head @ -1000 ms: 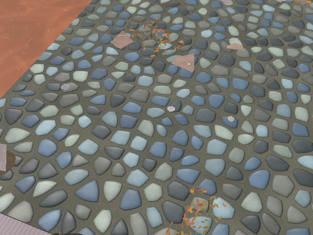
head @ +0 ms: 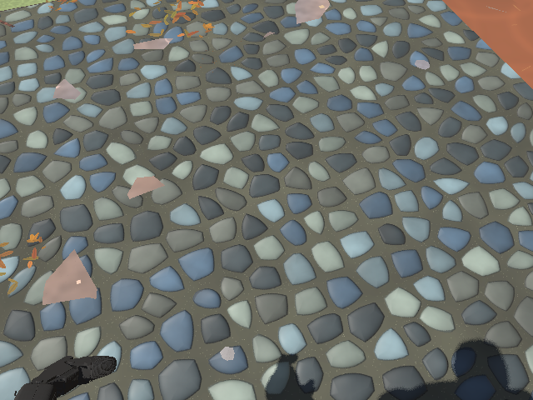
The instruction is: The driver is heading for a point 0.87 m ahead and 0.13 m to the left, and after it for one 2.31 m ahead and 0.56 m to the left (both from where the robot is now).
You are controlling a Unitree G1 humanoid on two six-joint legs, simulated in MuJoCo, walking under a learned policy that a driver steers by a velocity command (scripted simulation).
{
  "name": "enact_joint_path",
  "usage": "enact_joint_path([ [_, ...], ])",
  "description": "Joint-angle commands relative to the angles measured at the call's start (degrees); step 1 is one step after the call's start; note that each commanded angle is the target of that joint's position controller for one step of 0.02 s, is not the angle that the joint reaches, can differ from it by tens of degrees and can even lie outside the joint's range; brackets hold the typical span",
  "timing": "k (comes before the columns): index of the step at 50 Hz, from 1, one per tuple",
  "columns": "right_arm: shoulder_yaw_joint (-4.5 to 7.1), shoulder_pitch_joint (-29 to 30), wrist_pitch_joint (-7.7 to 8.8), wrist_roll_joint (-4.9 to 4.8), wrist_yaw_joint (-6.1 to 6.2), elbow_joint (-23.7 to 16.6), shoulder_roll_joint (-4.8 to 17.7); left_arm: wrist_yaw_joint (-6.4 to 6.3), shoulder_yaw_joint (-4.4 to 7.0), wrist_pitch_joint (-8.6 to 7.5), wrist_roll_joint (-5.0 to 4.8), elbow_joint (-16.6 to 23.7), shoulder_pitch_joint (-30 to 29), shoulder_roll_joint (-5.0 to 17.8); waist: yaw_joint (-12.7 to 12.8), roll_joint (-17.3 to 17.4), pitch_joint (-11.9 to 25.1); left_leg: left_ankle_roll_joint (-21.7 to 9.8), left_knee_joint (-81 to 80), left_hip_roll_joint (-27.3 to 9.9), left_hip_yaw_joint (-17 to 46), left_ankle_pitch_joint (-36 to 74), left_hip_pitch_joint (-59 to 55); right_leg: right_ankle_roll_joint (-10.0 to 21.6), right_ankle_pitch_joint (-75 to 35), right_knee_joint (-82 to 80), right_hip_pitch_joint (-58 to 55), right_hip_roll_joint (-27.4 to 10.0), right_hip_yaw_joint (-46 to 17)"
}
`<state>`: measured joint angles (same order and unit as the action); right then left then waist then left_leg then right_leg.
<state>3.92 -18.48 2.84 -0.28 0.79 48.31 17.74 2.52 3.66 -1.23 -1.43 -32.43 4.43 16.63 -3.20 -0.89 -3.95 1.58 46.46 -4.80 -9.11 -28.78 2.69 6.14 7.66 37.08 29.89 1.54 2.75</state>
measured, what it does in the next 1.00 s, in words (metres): walks ahead: left foot, then right foot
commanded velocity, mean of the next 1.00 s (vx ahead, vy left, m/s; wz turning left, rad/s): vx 0.50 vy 0.00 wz -0.16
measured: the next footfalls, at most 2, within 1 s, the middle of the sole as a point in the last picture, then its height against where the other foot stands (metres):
left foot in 0.46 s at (222, 391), level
right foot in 1.00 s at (329, 290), level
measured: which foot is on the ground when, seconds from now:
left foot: up 0.00-0.44, down 0.46-1.00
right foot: down 0.00-0.48, up 0.50-0.98, down 1.00-1.00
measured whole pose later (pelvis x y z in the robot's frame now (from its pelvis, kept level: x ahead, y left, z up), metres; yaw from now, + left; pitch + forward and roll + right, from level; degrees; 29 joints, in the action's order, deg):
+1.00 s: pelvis +0.56 -0.03 +0.01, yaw -6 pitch +3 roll +1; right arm 3.0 -24.3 2.4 -1.0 0.1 50.4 17.1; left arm 1.9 1.8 -5.7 -0.2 -36.9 1.4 14.3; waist -5.4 -0.5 -0.8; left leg -0.4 24.0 0.7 1.8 -25.3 0.1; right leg 2.4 2.6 27.8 27.3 -1.2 -0.6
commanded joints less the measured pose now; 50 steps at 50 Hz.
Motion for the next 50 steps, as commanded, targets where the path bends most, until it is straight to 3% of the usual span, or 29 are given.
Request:
enact_joint_path([
  [1, 0.6, 5.4, 4.32, -1.28, -1.14, -9.8, 8.0, -0.62, 4.1, -1.36, 0.3, 0.4, 18.7, 12.1, 10.3, -5.8, 22.6, -1.1, 35.2, 4.2, 15.5, -1.5, 44.0, 16.1, 12.1, -19.7, -51.8, -19.7, -46.4],
  [2, 0.25, 8.0, 5.17, -1.97, -1.34, -11.0, 7.7, -0.66, 3.51, -1.91, 0.38, 0.0, 16.5, 10.4, 8.8, -4.1, 14.6, -2.0, 31.0, 2.0, 14.4, 4.1, 44.6, 13.8, 9.0, -20.3, -43.3, -17.4, -38.1],
  [3, 0.14, 7.9, 5.42, -0.73, -0.84, -10.1, 6.8, -0.75, 3.06, -2.13, 0.36, 0.3, 12.6, 9.3, 5.8, 0.9, 10.5, -1.7, 26.0, -0.3, 14.3, 7.9, 41.2, 11.8, 3.0, -20.5, -34.5, -14.7, -32.1],
  [4, 0.58, 7.1, 5.05, 0.41, -0.6, -9.7, 7.5, -0.82, 2.57, -2.29, 0.79, 0.9, 9.8, 7.9, 3.7, 0.4, 8.4, -1.2, 22.0, -1.6, 14.4, 10.0, 37.5, 11.0, -3.3, -21.1, -28.3, -12.9, -28.2],
  [5, 0.75, 5.5, 4.26, 0.58, -0.77, -9.1, 7.6, -1.06, 2.09, -2.33, 1.37, 1.2, 8.3, 6.9, 2.1, -0.9, 7.8, -0.7, 20.5, -2.5, 14.3, 11.4, 34.4, 10.7, -6.9, -22.4, -24.3, -11.9, -25.7],
  [7, 0.35, 4.3, 3.01, 0.98, -0.83, -8.3, 5.8, -1.5, 1.84, -2.8, 1.3, 0.1, 8.4, 6.5, 1.4, -1.3, 7.5, 1.0, 16.7, -2.6, 12.7, 13.0, 32.1, 11.2, -13.7, -23.6, -19.6, -11.3, -21.8],
  [12, -1.06, 13.5, 2.48, 0.96, -1.09, -10.0, 2.3, -2.75, 1.86, -2.83, 1.0, -3.5, 12.5, 7.8, 5.0, -2.5, 4.3, 2.4, -2.4, -1.0, 11.1, 30.7, 30.9, 7.7, -12.3, -24.8, -16.2, -7.4, -13.4],
  [15, -1.32, 18.8, 2.91, 0.08, -1.8, -11.1, 2.2, -2.72, 1.98, -2.87, 0.69, -5.4, 15.4, 8.8, 7.6, -3.1, 2.6, 1.8, -10.6, 0.8, 10.8, 36.9, 28.5, 6.8, -5.1, -25.1, -17.2, -8.7, -14.3],
  [18, -0.96, 21.7, 3.44, -0.18, -2.65, -12.4, 3.5, -2.72, 2.08, -2.54, 0.41, -7.3, 17.5, 9.0, 8.5, -3.3, 1.1, -0.2, -15.1, 1.3, 11.7, 33.6, 31.2, 6.6, -5.2, -22.2, -23.8, -11.7, -17.0],
  [21, -0.41, 19.4, 3.83, -0.07, -3.17, -12.4, 4.6, -2.97, 2.38, -1.75, 0.53, -8.4, 17.7, 9.4, 6.8, -4.8, 1.5, -2.9, -17.5, 2.3, 10.9, 26.3, 28.7, 5.1, -11.8, -18.5, -28.7, -14.0, -19.0],
  [22, 0.08, 15.9, 3.97, 0.01, -3.05, -11.6, 5.3, -3.01, 2.36, -1.48, 0.47, -8.4, 16.7, 9.4, 4.6, -5.1, 3.0, -4.1, -19.2, 3.7, 9.4, 24.9, 23.7, 4.2, -19.1, -14.8, -28.9, -12.9, -18.1],
  [23, 1.11, 9.2, 4.11, 0.3, -2.72, -9.7, 7.1, -3.01, 1.9, -1.3, 0.7, -8.3, 16.3, 8.3, 1.3, -4.0, 7.6, -6.0, -20.0, 4.3, 8.5, 26.4, 13.8, 2.7, -26.3, -6.7, -27.8, -9.7, -15.6],
  [24, 1.97, -0.4, 4.22, 0.99, -2.43, -8.3, 10.3, -3.14, 0.82, -1.29, 1.62, -7.1, 16.3, 6.0, -2.6, 0.2, 16.4, -9.9, -17.6, -3.9, 17.1, 29.3, -2.3, 0.5, -18.6, 8.5, -19.5, -6.3, -12.7],
  [25, 3.35, -6.0, 3.63, 1.12, -2.54, -6.4, 14.6, -2.97, -0.47, -2.24, 0.68, -6.8, 24.3, 1.5, -0.4, 16.5, 24.2, -19.3, -22.1, -15.9, 42.5, 16.8, -22.7, -4.5, 11.5, 29.7, 2.6, 3.2, -7.7],
  [26, 2.0, -6.9, 3.39, -0.53, -2.9, -6.0, 9.3, -2.84, -0.07, -2.91, 0.3, -7.2, 22.1, 5.2, -2.2, 15.2, 23.1, -19.2, -28.8, -16.9, 52.2, 4.2, -23.6, -4.7, 24.8, 36.1, 11.0, 2.4, -12.5],
  [27, 1.17, -3.1, 3.11, -0.62, -2.6, -6.6, 6.8, -2.61, 0.88, -3.21, -0.63, -6.0, 16.0, 8.4, -2.6, 10.0, 14.3, -16.6, -29.9, -15.4, 44.7, 1.7, -16.7, -4.4, 20.6, 38.2, 15.0, -0.8, -11.9],
  [28, 0.77, 0.5, 2.71, 0.05, -2.36, -7.3, 6.0, -2.67, 0.62, -3.42, -0.29, -5.0, 12.0, 8.0, -1.5, 5.3, 9.8, -15.2, -30.7, -13.2, 38.3, 6.0, -9.3, -4.2, 16.0, 36.5, 14.1, -3.5, -9.4],
  [29, 0.33, 2.8, 2.55, 0.5, -2.37, -7.4, 4.9, -2.63, 0.71, -3.56, 0.6, -4.4, 9.8, 7.3, -0.3, 3.8, 5.7, -15.1, -32.4, -11.0, 33.9, 11.4, -2.7, -4.4, 12.8, 32.6, 13.1, -5.2, -8.5],
  [31, -0.24, 4.4, 2.92, 1.0, -2.33, -7.4, 3.6, -2.55, 0.75, -3.12, 0.86, -5.1, 11.8, 5.7, 2.4, 6.1, 5.1, -14.6, -34.8, -8.2, 28.5, 19.4, 3.2, -4.9, 9.4, 28.1, 7.6, -7.3, -8.2],
  [34, 0.19, 3.6, 3.39, 0.19, -2.08, -6.3, 5.2, -2.76, 0.2, -2.42, 1.22, -4.9, 11.0, 3.6, 3.2, 5.7, 4.2, -15.8, -37.3, -7.7, 23.1, 27.8, 5.7, -6.5, 6.8, 21.8, 8.0, -8.1, -6.6],
  [40, 0.69, -0.4, 2.43, -0.57, -1.28, -3.7, 7.5, -1.95, -0.81, -3.33, 1.04, -2.8, 0.0, 1.4, -0.5, 4.4, 2.1, -13.3, -38.4, -5.0, 14.8, 31.4, 5.0, -7.3, -10.6, 1.1, 5.5, -6.7, -4.3],
  [44, 0.8, -4.7, 1.28, -1.1, -1.1, -1.4, 7.8, -0.79, -0.67, -4.06, 0.51, -0.7, -6.4, 1.9, -2.2, 4.4, 0.3, -12.9, -35.9, -7.5, 16.8, 31.0, 0.6, -6.4, -10.6, -5.4, 4.8, -5.0, -4.4],
  [47, 1.44, -4.3, 0.31, -1.26, -0.53, -0.9, 9.2, -0.28, 0.13, -4.81, 0.63, -0.8, -4.5, 4.0, 0.5, 5.6, 1.3, -11.5, -31.2, -9.1, 19.5, 35.1, -2.5, -4.8, -5.0, -9.0, -0.1, -3.7, -4.8],
  [48, 1.53, -3.0, 0.09, -1.31, -0.4, -1.1, 9.6, -0.45, 0.83, -5.02, 0.79, -1.9, -0.3, 5.2, 3.3, 5.8, 3.5, -10.5, -26.7, -8.0, 18.8, 41.2, -1.6, -3.8, -4.4, -10.9, -6.8, -2.6, -3.6],
  [49, 1.01, -2.7, 0.08, -1.0, -0.39, -1.3, 8.3, -0.97, 2.16, -5.1, 1.15, -4.2, 7.5, 7.7, 7.0, 4.8, 9.0, -8.8, -17.6, -4.8, 16.8, 44.6, 1.7, -2.1, -5.2, -11.1, -19.3, -2.8, -3.4],
  [50, -0.41, -2.1, 0.3, 0.35, -0.42, -3.2, 4.6, -1.68, 3.35, -4.97, 2.19, -5.6, 17.9, 11.9, 11.1, -0.6, 18.4, -6.4, -0.6, -0.9, 14.2, 31.9, 12.5, 1.6, -6.5, -8.3, -36.7, -13.1, -13.3],
])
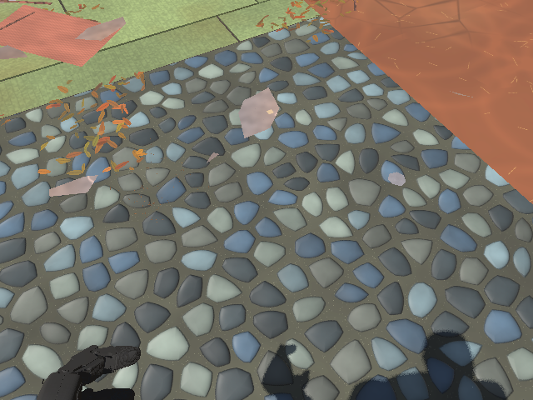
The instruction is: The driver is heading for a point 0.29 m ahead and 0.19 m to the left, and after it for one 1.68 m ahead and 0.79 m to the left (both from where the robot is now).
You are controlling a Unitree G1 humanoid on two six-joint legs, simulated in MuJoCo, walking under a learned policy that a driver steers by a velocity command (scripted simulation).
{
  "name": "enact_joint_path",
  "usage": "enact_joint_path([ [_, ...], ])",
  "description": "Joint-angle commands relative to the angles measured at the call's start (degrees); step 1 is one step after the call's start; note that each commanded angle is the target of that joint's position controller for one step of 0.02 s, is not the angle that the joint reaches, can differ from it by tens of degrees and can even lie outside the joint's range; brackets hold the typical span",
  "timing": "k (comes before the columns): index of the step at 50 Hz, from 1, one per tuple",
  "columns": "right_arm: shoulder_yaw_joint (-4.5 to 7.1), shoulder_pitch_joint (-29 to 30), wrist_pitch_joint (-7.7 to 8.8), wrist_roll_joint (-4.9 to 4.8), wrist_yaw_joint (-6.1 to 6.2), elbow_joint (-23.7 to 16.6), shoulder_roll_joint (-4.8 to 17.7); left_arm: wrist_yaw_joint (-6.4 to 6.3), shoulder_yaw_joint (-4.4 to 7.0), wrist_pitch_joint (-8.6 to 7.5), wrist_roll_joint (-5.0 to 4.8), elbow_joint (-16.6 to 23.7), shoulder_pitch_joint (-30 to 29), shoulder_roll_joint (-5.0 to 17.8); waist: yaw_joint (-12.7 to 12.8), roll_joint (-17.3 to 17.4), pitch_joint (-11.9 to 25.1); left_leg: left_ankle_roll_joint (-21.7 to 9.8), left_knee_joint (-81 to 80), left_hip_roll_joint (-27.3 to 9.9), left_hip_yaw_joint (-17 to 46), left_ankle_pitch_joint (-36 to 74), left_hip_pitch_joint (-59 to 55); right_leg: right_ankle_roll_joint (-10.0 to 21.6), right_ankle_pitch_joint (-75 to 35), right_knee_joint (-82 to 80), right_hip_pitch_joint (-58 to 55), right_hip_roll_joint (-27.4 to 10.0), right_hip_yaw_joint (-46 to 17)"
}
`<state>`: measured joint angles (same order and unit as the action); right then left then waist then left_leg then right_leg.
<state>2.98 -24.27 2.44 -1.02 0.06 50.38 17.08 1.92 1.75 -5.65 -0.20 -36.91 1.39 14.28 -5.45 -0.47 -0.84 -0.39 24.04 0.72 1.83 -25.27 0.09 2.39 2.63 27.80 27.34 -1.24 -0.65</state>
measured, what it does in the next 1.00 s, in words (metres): walks ahead, turning left: left foot, then right foot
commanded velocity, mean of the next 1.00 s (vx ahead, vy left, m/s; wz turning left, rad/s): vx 0.50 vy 0.00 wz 0.52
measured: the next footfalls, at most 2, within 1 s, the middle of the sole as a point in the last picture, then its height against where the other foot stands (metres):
left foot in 0.52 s outside the picture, level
right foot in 1.00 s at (214, 304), level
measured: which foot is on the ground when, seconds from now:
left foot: down 0.00-0.00, up 0.02-0.50, down 0.52-1.00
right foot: down 0.00-0.52, up 0.54-0.98, down 1.00-1.00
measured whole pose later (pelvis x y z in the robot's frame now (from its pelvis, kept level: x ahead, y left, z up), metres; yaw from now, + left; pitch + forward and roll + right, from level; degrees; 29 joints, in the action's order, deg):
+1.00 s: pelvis +0.53 +0.13 +0.00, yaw +34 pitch +2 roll +0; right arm 5.0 -22.9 1.4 -1.2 1.1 41.9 17.3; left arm 1.6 2.6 -7.0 0.0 -40.3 0.7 15.9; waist -4.6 -1.3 -0.1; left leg -3.0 29.3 5.6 13.1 -25.9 4.2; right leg -0.4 2.5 26.3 26.0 0.8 -3.6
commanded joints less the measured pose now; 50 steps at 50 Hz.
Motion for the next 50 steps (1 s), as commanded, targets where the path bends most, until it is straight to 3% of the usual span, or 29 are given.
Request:
enact_joint_path([
  [1, -1.28, -4.5, 1.73, 0.45, 0.1, -6.2, -0.9, -1.05, 5.97, 0.14, 1.07, -2.3, 23.5, 17.9, 9.8, -16.9, 23.1, -1.0, 40.6, 1.9, 0.4, -5.9, 36.0, 13.7, 8.9, -3.9, -51.4, -23.3, -34.0],
  [2, 0.17, -2.0, 2.23, -0.91, 0.02, -5.0, 5.2, -1.14, 4.68, 0.4, 0.57, -2.0, 23.7, 12.1, 12.0, -12.0, 21.1, -0.8, 47.9, -0.6, 6.0, -7.9, 41.9, 13.1, 18.1, -8.2, -48.5, -22.2, -38.1],
  [3, 1.22, 3.2, 2.36, -1.64, -0.01, -6.5, 8.0, -1.38, 3.8, 0.36, 0.19, -2.1, 20.2, 9.7, 11.9, -8.8, 12.5, -1.0, 49.3, -2.9, 5.3, -2.8, 44.9, 10.7, 17.7, -9.5, -41.6, -20.5, -29.3],
  [4, 1.26, 5.9, 2.22, -1.24, 0.17, -7.1, 7.4, -1.41, 3.29, 0.27, 0.33, -2.1, 16.5, 8.4, 10.3, -5.6, 8.3, -0.7, 47.9, -5.2, 4.2, 1.9, 43.4, 9.5, 13.4, -11.1, -34.3, -18.2, -23.1],
  [5, 1.5, 7.2, 1.85, -0.58, 0.22, -7.4, 6.8, -1.26, 2.85, 0.1, 0.48, -2.4, 13.7, 6.8, 8.8, -5.2, 4.9, -0.4, 45.4, -6.6, 4.1, 5.1, 41.8, 8.9, 9.5, -13.2, -28.4, -16.2, -18.3],
  [7, 1.55, 5.4, 0.4, -0.79, 0.07, -7.1, 4.6, -1.17, 2.74, -0.65, 0.96, -3.1, 10.7, 5.6, 5.9, -6.5, 2.6, 0.1, 43.1, -8.3, 4.2, 8.4, 36.6, 8.5, 4.9, -17.1, -21.3, -14.3, -11.5],
  [10, 1.44, 7.2, -1.15, -0.46, 0.13, -8.5, 2.7, -1.44, 3.47, -1.49, 0.93, -4.7, 9.8, 7.1, 4.7, -4.1, 0.0, 1.1, 39.4, -8.9, 4.3, 12.2, 38.0, 9.2, -1.5, -20.1, -18.4, -14.7, -4.8],
  [14, 1.09, 12.1, -0.94, -0.24, -0.93, -10.2, 1.7, -2.17, 4.1, -1.04, 0.98, -6.5, 10.6, 9.0, 5.9, -2.7, -1.4, 1.1, 27.1, -8.5, 2.8, 23.7, 38.5, 8.0, -5.1, -20.9, -20.1, -13.1, 3.7],
  [18, 0.54, 20.0, -0.67, -0.13, -2.34, -13.2, 1.0, -2.58, 4.77, -0.04, 0.17, -8.3, 13.7, 11.1, 8.9, -1.5, -3.7, -0.3, 17.1, -7.5, -1.1, 27.0, 37.7, 6.9, -5.5, -20.4, -24.3, -14.1, 8.2],
  [21, 0.83, 23.0, -0.91, -0.11, -3.07, -15.5, 2.0, -2.54, 5.36, 1.17, -0.84, -9.7, 15.2, 12.4, 9.2, -1.9, -4.5, -2.4, 13.6, -6.5, -3.0, 21.9, 38.5, 5.7, -10.2, -17.1, -30.3, -15.9, 9.9],
  [23, 1.68, 21.2, -1.21, 0.09, -3.3, -16.1, 3.6, -2.72, 5.84, 1.95, -1.43, -9.7, 14.4, 14.1, 7.1, -3.6, -2.2, -4.6, 13.0, -3.4, -6.2, 15.9, 33.3, 4.4, -27.1, -10.3, -32.5, -16.0, 11.6],
  [24, 2.6, 17.0, -1.43, 0.05, -3.21, -15.4, 5.1, -2.84, 6.03, 2.41, -1.76, -9.6, 13.8, 14.8, 4.4, -4.2, 0.7, -6.0, 12.6, -0.9, -8.0, 13.6, 27.2, 3.6, -36.0, -3.3, -32.4, -15.4, 12.7],
  [25, 4.21, 8.5, -1.57, -0.16, -2.82, -13.3, 7.5, -2.93, 5.81, 2.83, -2.03, -9.4, 12.8, 14.4, -0.5, -3.1, 5.0, -7.9, 9.0, 2.1, -9.1, 16.2, 15.5, 1.9, -38.5, 8.2, -29.0, -13.2, 14.5],
  [26, 6.38, -1.5, -2.1, -0.42, -1.73, -10.6, 12.2, -3.13, 4.91, 2.58, -0.82, -8.7, 13.7, 12.3, -4.6, 1.6, 10.2, -10.8, 7.7, -0.7, -1.4, 17.7, -2.2, -0.9, -24.8, 25.0, -16.1, -10.8, 14.8],
  [27, 7.23, 0.5, -1.7, -0.99, -1.22, -11.0, 19.0, -2.56, 2.2, 1.27, 1.7, -5.2, 18.4, 3.7, 2.7, 17.7, 13.3, -21.1, 1.7, -15.4, 31.3, 8.5, -19.1, -4.8, 27.6, 45.4, 10.3, 1.0, 10.8],
  [28, 5.74, -0.7, -0.53, -0.38, -1.68, -13.4, 14.8, -1.83, 2.38, -0.96, -0.17, -4.9, 13.8, 7.4, -1.0, 10.7, 21.6, -24.0, -7.0, -19.9, 46.4, 0.7, -22.5, -4.0, 32.3, 52.1, 16.3, 2.6, -3.6],
  [29, 4.7, 1.0, 0.41, 0.14, -1.95, -12.7, 11.3, -1.36, 3.17, -2.08, -2.41, -3.1, 8.2, 10.4, -1.8, 7.3, 13.9, -20.8, -8.3, -18.7, 38.7, 4.4, -18.3, -2.6, 26.8, 51.6, 21.2, -0.1, -4.3],
  [30, 4.24, 3.9, 0.9, -0.04, -1.88, -12.9, 9.8, -1.6, 2.83, -2.77, -1.89, -3.0, 7.4, 9.7, 0.4, 3.9, 9.2, -18.8, -7.7, -16.2, 31.5, 9.7, -10.5, -1.7, 21.7, 47.0, 19.7, -2.6, -4.1],
  [31, 3.68, 7.9, 0.95, 0.07, -1.71, -13.5, 8.0, -2.07, 3.07, -2.89, -0.29, -3.7, 7.5, 9.8, 2.8, 1.9, 6.1, -17.2, -7.8, -14.0, 26.0, 16.1, -2.8, -1.9, 18.5, 41.8, 15.8, -4.4, -4.2],
  [32, 3.05, 10.4, 1.01, 0.73, -1.43, -14.6, 6.4, -2.12, 3.49, -2.36, 0.36, -4.1, 8.5, 10.4, 4.9, 2.8, 5.2, -16.6, -8.9, -12.4, 22.6, 21.5, 2.5, -2.1, 16.3, 38.8, 11.5, -5.6, -4.7],
  [33, 2.94, 11.2, 1.04, 1.0, -1.23, -15.1, 6.2, -2.0, 3.63, -1.64, 0.56, -4.1, 9.1, 10.3, 5.8, 3.3, 4.8, -16.6, -10.0, -11.7, 21.4, 24.3, 5.5, -2.7, 15.2, 36.8, 9.1, -5.6, -4.6],
  [35, 3.19, 10.6, 1.3, 0.57, -0.63, -14.9, 7.1, -2.01, 3.3, -0.51, 1.05, -3.9, 9.0, 8.6, 6.4, 2.5, 3.9, -17.0, -11.1, -10.6, 17.9, 29.6, 9.5, -4.4, 13.0, 31.9, 7.7, -5.0, -3.4],
  [37, 3.64, 8.9, 1.26, 0.31, 0.2, -14.3, 8.6, -2.1, 2.71, -0.03, 1.2, -2.7, 5.1, 7.0, 5.4, 2.5, 2.1, -16.1, -11.6, -8.9, 15.0, 30.1, 11.9, -5.9, 6.9, 24.0, 8.2, -3.9, -2.7],
  [40, 3.78, 6.7, 0.79, -0.01, 0.87, -13.4, 8.8, -1.56, 1.89, -0.22, 0.8, -1.2, -1.2, 5.5, 2.9, 4.4, 0.6, -13.2, -11.1, -6.0, 12.6, 23.9, 14.4, -6.5, -4.4, 10.7, 4.6, -1.2, -2.4],
  [45, 3.88, 2.9, 0.14, -0.54, 1.11, -11.6, 8.5, -0.49, 2.37, -1.16, -0.22, 0.7, -5.9, 7.6, 1.4, 5.7, 0.1, -11.5, -6.6, -8.0, 18.4, 17.8, 10.5, -5.3, -6.0, 1.4, 0.8, 0.8, -4.3],
  [47, 3.99, 3.3, -0.21, -0.41, 1.33, -11.6, 8.4, -0.26, 2.97, -1.7, -0.32, 0.6, -4.3, 8.9, 2.6, 7.2, 0.4, -10.7, -3.2, -9.0, 21.5, 18.6, 8.0, -3.9, -1.2, 0.1, -1.4, 1.0, -4.6],
  [49, 3.5, 4.6, -0.53, -0.22, 1.29, -12.1, 6.8, -0.64, 4.11, -2.24, -0.09, -1.4, 3.1, 10.4, 6.7, 8.0, 3.2, -8.7, 3.5, -6.5, 21.4, 22.6, 8.7, -1.4, 0.7, -3.1, -11.8, 1.2, -3.0],
  [50, 2.33, 4.9, -0.38, 0.28, 1.03, -13.0, 3.8, -1.03, 4.95, -2.52, 0.9, -2.3, 10.5, 12.7, 10.2, 4.8, 9.9, -6.7, 16.0, -3.4, 17.9, 20.4, 13.5, 1.8, 2.3, -1.9, -24.9, -5.4, -8.4],
])
Keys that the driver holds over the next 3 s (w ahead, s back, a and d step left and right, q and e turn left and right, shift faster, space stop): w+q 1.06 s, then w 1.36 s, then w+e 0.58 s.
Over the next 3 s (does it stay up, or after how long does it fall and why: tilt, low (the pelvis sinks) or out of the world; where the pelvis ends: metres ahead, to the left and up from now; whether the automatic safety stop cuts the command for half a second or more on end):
stays up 1.33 0.83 0.01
